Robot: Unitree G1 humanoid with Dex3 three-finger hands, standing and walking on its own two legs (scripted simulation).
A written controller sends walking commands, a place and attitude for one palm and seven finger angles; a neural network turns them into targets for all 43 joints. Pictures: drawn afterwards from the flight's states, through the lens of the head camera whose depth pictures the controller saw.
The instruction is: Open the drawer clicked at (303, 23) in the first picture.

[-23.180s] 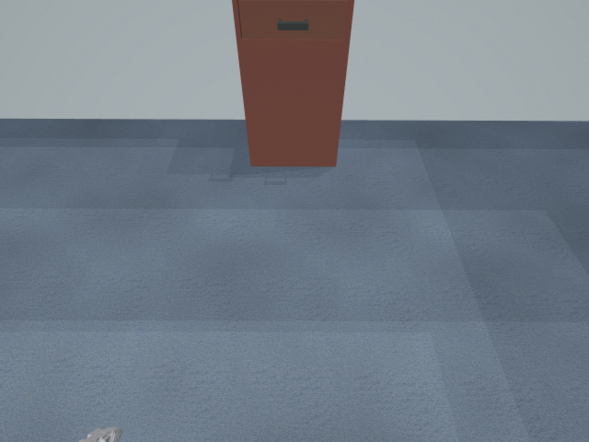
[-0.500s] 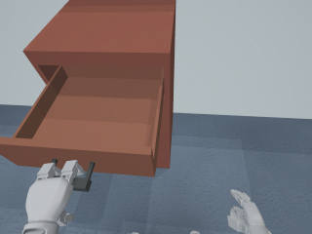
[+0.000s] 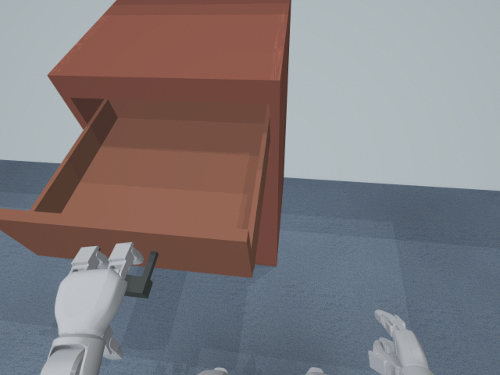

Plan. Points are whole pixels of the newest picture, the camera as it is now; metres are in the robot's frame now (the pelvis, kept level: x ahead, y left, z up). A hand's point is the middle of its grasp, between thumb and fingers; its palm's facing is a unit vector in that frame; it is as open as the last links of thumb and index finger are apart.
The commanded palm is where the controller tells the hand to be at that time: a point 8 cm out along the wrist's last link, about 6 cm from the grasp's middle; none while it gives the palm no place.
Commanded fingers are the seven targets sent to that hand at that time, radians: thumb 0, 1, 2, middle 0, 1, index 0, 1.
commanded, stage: lift the hand off the handle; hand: left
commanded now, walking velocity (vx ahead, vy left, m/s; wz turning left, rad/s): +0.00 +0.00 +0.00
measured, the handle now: (117, 269) +0.26 +0.25 +0.02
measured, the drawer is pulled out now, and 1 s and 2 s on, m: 0.30 0.30 0.30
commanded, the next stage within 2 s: draw the hand back to the body in 1.24 s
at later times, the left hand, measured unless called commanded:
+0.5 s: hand (81, 288) +0.21 +0.26 +0.07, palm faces +0.05 -0.07 -1.00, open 13.8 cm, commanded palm +0.19 +0.25 +0.13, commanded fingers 0.00 -0.50 0.30 -0.30 -1.20 -0.30 -1.20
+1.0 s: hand (62, 258) +0.22 +0.25 +0.14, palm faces +0.08 -0.08 -0.99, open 13.8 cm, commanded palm +0.19 +0.25 +0.20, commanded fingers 0.00 -0.50 0.30 -0.30 -1.20 -0.30 -1.20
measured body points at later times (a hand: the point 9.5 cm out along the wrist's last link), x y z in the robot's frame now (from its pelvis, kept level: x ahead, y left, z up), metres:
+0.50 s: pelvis +0.01 +0.01 +0.02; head +0.03 -0.03 +0.47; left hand +0.20 +0.26 +0.13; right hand +0.22 -0.21 -0.08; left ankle -0.02 +0.13 -0.69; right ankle +0.02 -0.09 -0.69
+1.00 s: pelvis +0.02 +0.01 +0.04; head +0.03 -0.03 +0.49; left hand +0.21 +0.25 +0.20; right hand +0.24 -0.19 -0.06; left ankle -0.02 +0.13 -0.69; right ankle +0.02 -0.09 -0.69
